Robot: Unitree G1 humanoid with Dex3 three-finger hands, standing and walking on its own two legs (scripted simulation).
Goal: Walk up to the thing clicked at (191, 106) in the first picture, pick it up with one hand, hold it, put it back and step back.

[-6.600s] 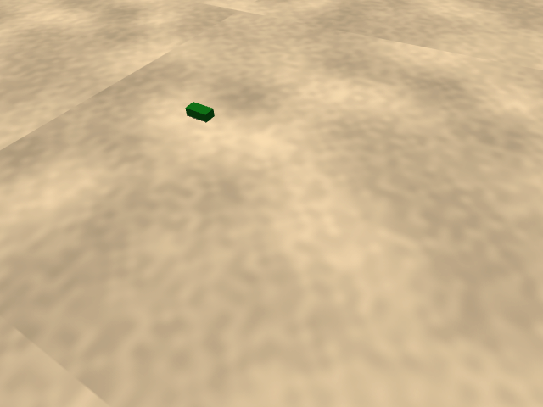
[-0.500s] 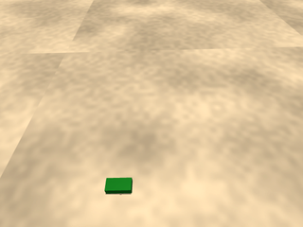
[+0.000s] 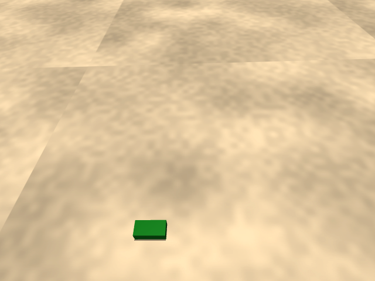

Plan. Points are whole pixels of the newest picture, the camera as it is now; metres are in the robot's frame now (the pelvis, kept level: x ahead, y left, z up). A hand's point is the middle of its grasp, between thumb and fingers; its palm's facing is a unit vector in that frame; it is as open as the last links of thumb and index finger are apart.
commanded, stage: stand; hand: left
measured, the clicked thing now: (150, 229) +0.52 +0.24 -0.76
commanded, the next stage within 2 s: none
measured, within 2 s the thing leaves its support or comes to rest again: neither
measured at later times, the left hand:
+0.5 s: hand out of the picture +0.08 +0.25 -0.15, palm faces -0.01 -0.94 -0.35, open 7.4 cm
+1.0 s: hand out of the picture +0.08 +0.25 -0.15, palm faces -0.01 -0.94 -0.35, open 7.4 cm
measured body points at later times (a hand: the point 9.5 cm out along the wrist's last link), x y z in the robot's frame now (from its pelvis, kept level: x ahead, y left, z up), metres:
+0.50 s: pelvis +0.00 +0.00 +0.00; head +0.01 -0.01 +0.45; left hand +0.08 +0.30 -0.13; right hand +0.08 -0.30 -0.14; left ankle -0.02 +0.14 -0.75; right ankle +0.01 -0.11 -0.75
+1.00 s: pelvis +0.00 +0.00 +0.00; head +0.01 -0.01 +0.45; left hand +0.08 +0.30 -0.13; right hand +0.08 -0.30 -0.14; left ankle -0.02 +0.14 -0.75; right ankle +0.01 -0.11 -0.75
